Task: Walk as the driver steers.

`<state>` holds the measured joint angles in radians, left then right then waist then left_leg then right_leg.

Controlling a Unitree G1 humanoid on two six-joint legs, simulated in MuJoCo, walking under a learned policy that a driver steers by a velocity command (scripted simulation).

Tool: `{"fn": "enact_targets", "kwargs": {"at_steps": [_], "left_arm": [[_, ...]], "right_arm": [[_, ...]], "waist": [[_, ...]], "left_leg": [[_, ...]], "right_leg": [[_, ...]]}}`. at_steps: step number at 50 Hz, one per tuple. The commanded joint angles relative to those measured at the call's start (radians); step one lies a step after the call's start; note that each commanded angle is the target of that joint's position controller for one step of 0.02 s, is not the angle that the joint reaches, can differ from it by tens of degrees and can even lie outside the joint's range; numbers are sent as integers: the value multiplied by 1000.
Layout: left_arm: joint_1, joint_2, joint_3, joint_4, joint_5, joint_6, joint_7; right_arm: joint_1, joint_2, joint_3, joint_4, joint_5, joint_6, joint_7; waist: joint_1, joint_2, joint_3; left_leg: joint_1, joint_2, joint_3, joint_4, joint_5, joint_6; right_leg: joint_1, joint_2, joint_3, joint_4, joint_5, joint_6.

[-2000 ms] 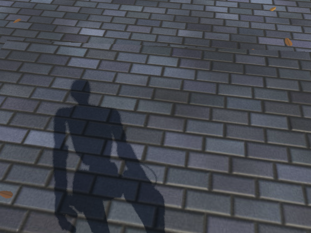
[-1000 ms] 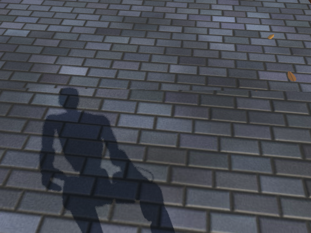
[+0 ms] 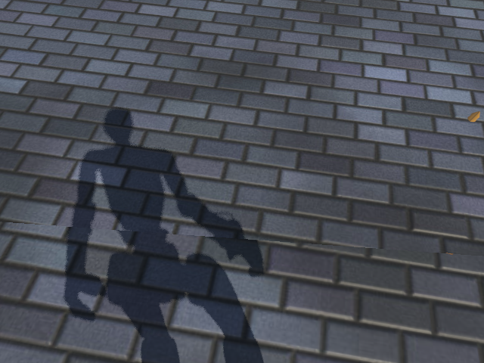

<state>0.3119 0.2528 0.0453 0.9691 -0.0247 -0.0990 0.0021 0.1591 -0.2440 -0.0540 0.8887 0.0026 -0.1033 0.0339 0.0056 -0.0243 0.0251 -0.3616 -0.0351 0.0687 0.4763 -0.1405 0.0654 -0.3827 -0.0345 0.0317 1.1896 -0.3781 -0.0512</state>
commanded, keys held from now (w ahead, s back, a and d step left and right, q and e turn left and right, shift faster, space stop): w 0.40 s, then w+q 0.56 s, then w+e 0.04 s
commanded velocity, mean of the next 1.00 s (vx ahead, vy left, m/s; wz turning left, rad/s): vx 0.50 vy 0.00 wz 0.22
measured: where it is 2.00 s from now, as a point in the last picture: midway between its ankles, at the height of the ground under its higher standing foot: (234, 179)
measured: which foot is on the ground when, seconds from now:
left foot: down 0.00-0.48, up 0.50-1.00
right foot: up 0.00-0.42, down 0.44-1.00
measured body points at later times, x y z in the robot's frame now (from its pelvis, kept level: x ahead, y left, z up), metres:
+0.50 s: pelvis +0.29 -0.06 -0.01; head +0.31 -0.07 +0.44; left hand +0.49 +0.16 -0.11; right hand +0.21 -0.28 -0.16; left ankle +0.08 +0.08 -0.70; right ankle +0.40 -0.16 -0.73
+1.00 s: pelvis +0.55 -0.04 -0.01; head +0.57 -0.03 +0.44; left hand +0.41 +0.14 -0.16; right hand +0.78 -0.20 -0.12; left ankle +0.68 +0.12 -0.71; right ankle +0.40 -0.16 -0.73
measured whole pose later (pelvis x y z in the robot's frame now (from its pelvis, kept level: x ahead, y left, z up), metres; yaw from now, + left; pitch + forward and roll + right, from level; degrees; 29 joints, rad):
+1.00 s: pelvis +0.55 -0.04 -0.01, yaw +15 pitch +1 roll -1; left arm 0.51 0.13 0.01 1.07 0.09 -0.12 -0.04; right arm 0.05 -0.18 -0.04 0.89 -0.05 -0.05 0.08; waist 0.05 0.02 0.01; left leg -0.58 0.04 0.00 0.60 -0.03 0.09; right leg 0.21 0.01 -0.30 0.15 -0.36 0.02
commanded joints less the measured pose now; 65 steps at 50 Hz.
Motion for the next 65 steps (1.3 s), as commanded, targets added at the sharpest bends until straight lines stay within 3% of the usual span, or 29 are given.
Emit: {"fn": "enact_targets", "kwargs": {"at_steps": [1,6,7,10,13,19,21,22,23,24,25,26,27,29,31,36,43,49,51,53,54,55,56,57,58,60,61,62,65], "left_arm": [[22,73,28,-63,6,0,8],[-105,59,33,-108,20,23,14],[-59,-63,-27,-75,163,24,-35],[-196,7,-10,-116,124,35,-64],[-285,17,-19,-157,107,41,-62],[-385,35,-14,-205,87,45,-52],[-362,62,2,-205,71,33,-49],[-290,90,17,-187,55,20,-43],[-107,129,29,-139,50,10,-36],[160,153,24,-78,54,9,-39],[330,126,24,-5,91,5,-26],[236,134,33,-3,94,-12,-14],[94,102,29,-27,78,-17,2],[12,-2,0,-41,74,-11,16],[-10,-53,-11,-50,87,-16,17],[55,-42,-12,-20,133,-43,-6],[191,7,-21,42,120,-57,-42],[294,19,-6,100,113,-14,-33],[290,32,3,105,108,-4,-34],[234,73,13,87,113,-7,-36],[330,8,-3,86,110,-17,-35],[264,80,14,83,118,-26,-64],[229,-1,-16,54,117,-23,-103],[14,16,0,-17,85,-31,-107],[-9,38,7,-22,94,-35,-90],[30,-43,-4,-22,101,-30,-56],[58,-95,-15,-16,105,-16,-50],[78,-99,-10,-6,103,-9,-48],[25,-96,-5,-27,105,2,-71]], "right_arm": [[41,-79,-14,-23,-12,-14,3],[127,-130,-26,22,-5,-11,-21],[232,4,10,48,-118,-42,-5],[267,-41,9,69,-87,-43,32],[327,-62,14,101,-81,-35,44],[343,-82,10,131,-74,-14,32],[329,-104,-1,130,-70,-4,22],[338,-105,-5,132,-76,-3,21],[353,-61,7,121,-90,-7,25],[519,71,48,100,-108,-22,41],[388,-13,20,101,-78,-18,60],[244,-46,-4,72,-58,-19,55],[200,-65,-15,73,-60,-24,28],[223,40,12,73,-82,-20,6],[244,85,15,83,-72,-6,13],[115,46,15,46,-59,4,61],[-73,7,10,-31,-60,42,48],[-202,-1,-6,-69,-55,47,41],[-224,-18,-19,-87,-50,41,28],[-102,-55,-36,-69,-32,25,15],[82,-74,-42,-5,-21,16,11],[321,-109,-51,46,-14,33,3],[492,-131,-46,105,-53,24,-18],[531,-177,-75,138,-83,-1,-36],[390,-159,-77,127,-90,-20,-42],[259,-23,-38,118,-49,-11,-35],[221,43,-16,110,-46,-5,-32],[205,82,-3,99,-51,-6,-30],[227,50,-4,100,-83,-24,-29]], "waist": [[8,89,-75],[-4,65,-7],[-30,85,3],[-53,85,37],[-69,94,53],[-63,99,80],[-17,92,46],[20,89,-21],[76,20,-197],[101,-241,-482],[179,-140,-399],[155,-81,-134],[105,-63,5],[29,-26,-23],[-14,-5,-9],[-3,-2,35],[14,-19,66],[32,-33,98],[7,-66,85],[-69,-82,-8],[-69,10,-189],[-182,27,-248],[-214,144,-368],[-259,110,-185],[-179,90,-45],[-90,66,-28],[-45,50,2],[-21,28,26],[-22,42,36]], "left_leg": [[214,276,-332,-295,115,179],[202,258,-223,-358,194,181],[255,251,-200,-351,102,219],[223,236,-168,-349,75,211],[305,270,-166,-342,156,223],[485,320,-150,-325,254,163],[464,297,-125,-240,451,129],[385,243,-94,-136,579,86],[255,151,-44,96,474,25],[-164,-26,-47,438,-77,-46],[-326,-38,-145,673,-434,-13],[-404,35,-212,775,-348,35],[-388,96,-191,773,-267,49],[-256,163,-198,736,-159,55],[-226,168,-194,713,-102,47],[-360,178,-182,524,160,21],[-356,130,-108,231,291,1],[-373,77,-65,98,42,34],[-273,24,-15,71,-45,60],[62,-23,5,112,124,113],[505,27,-103,248,168,173],[755,132,-308,114,106,242],[930,347,-603,-38,210,361],[808,312,-548,-113,187,284],[578,285,-412,-158,153,221],[325,327,-326,-209,212,254],[198,314,-267,-258,183,222],[140,308,-243,-298,170,207],[128,266,-89,-342,210,188]], "right_leg": [[-203,-113,51,-8,95,-2],[-320,-127,26,-225,273,38],[-359,-109,21,-274,388,31],[-345,-77,-22,-425,488,22],[-340,-60,-20,-538,494,12],[-265,-22,-35,-674,378,-40],[-89,22,-90,-714,378,-70],[118,44,-104,-682,410,-97],[441,-18,-45,-584,522,-170],[995,-294,417,-718,377,-398],[961,-354,637,-888,160,-335],[689,-316,507,-943,-76,-210],[461,-288,378,-979,-57,-175],[302,-285,239,-1020,176,-193],[246,-253,122,-1074,269,-178],[257,-232,-106,-1094,541,-196],[398,-236,-219,-1063,767,-178],[655,-281,-246,-1010,857,-153],[650,-279,-245,-953,1005,-148],[472,-234,-286,-781,1172,-100],[156,-158,-291,-580,1015,-27],[-87,-34,-294,-325,633,22],[-230,54,-160,23,-181,21],[-392,15,10,158,-198,-14],[-380,-50,61,114,-103,-50],[-214,-114,59,71,-34,-58],[-144,-135,72,34,23,-61],[-128,-128,69,14,47,-57],[-176,-127,41,-144,215,-37]]}}
Next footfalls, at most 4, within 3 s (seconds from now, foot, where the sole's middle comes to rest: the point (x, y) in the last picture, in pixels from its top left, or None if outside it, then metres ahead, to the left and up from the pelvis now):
0.44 right None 0.44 -0.16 -0.77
1.04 left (202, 277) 0.72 0.14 -0.77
1.68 right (266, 196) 1.12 -0.07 -0.89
2.08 left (214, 148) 1.37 0.14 -0.89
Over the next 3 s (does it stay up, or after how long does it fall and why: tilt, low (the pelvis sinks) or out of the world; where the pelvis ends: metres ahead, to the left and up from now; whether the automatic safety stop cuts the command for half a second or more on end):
stays up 1.46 -0.01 -0.11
